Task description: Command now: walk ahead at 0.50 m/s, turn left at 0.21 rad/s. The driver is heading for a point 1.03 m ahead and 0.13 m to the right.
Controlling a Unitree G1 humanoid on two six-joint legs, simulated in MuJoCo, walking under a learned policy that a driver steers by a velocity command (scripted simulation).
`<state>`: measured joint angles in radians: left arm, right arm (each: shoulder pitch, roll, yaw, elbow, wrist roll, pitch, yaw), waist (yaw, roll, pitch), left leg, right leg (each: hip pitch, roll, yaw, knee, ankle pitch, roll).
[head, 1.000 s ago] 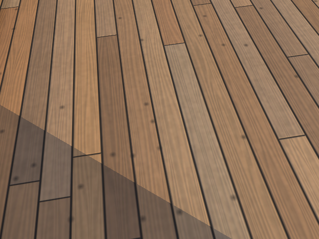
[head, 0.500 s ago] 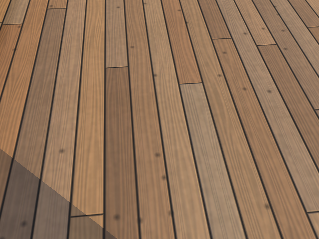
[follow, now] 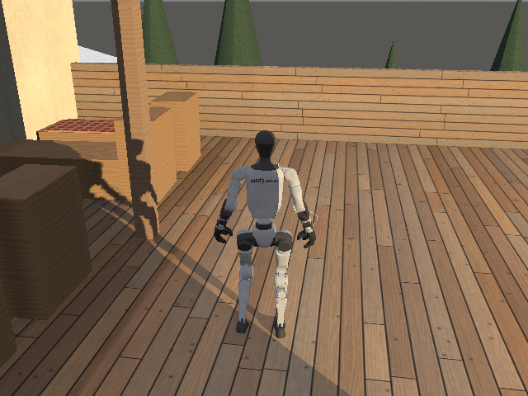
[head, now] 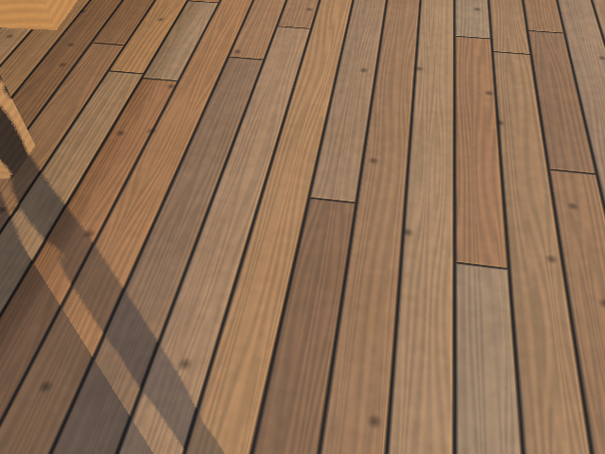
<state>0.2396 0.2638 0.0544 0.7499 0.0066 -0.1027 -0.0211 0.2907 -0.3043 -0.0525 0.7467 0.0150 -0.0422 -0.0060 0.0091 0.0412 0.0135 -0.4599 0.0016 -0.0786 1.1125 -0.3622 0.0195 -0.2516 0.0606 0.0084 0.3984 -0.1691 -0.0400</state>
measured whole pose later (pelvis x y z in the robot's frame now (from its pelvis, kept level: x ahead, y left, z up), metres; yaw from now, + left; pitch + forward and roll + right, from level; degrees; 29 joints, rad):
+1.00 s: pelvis +0.52 -0.03 -0.01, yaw -21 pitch +1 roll +0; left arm 0.23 0.29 0.07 0.70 -0.01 -0.04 -0.03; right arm 0.20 -0.30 -0.05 0.78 0.01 -0.11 0.00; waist 0.00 0.01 0.06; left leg -0.45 0.07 -0.04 1.17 -0.37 -0.01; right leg -0.32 0.10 0.00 0.47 -0.17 -0.10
